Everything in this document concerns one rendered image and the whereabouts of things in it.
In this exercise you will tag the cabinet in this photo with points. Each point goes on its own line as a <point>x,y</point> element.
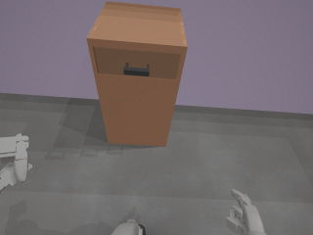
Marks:
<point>138,110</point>

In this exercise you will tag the left robot thigh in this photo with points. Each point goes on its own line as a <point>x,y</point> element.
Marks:
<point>128,228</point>

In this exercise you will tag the right robot hand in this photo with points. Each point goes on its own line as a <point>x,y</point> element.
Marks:
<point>243,221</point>

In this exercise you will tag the drawer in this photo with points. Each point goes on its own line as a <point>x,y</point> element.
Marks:
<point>113,60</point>

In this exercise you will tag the robot left shin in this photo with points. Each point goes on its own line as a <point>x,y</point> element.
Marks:
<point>132,221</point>

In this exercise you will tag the handle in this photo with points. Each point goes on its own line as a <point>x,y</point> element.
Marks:
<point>136,71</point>

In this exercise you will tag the left robot hand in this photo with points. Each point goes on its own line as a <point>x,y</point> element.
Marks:
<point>13,151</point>

